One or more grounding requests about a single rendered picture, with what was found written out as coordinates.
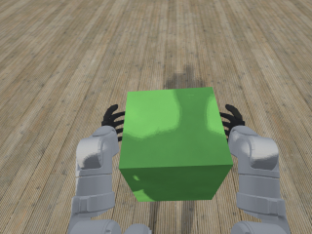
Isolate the robot right hand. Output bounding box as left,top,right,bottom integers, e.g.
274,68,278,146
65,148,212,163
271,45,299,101
219,104,246,143

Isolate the robot left upper arm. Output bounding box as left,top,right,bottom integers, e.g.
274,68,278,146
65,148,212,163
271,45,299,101
70,219,122,234

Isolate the robot left hand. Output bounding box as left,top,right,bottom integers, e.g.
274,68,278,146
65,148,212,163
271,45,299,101
101,104,126,142

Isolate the robot right forearm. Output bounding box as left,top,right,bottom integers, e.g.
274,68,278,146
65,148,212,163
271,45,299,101
228,125,291,234

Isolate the left robot thigh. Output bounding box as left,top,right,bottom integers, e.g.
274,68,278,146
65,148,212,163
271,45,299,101
124,223,152,234

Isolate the robot left forearm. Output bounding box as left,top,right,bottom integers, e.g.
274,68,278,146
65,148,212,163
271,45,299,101
67,126,120,234

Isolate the robot right upper arm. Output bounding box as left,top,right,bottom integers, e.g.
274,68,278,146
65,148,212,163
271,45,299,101
230,220,287,234

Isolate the carton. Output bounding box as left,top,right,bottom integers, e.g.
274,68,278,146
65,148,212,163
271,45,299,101
118,87,234,202

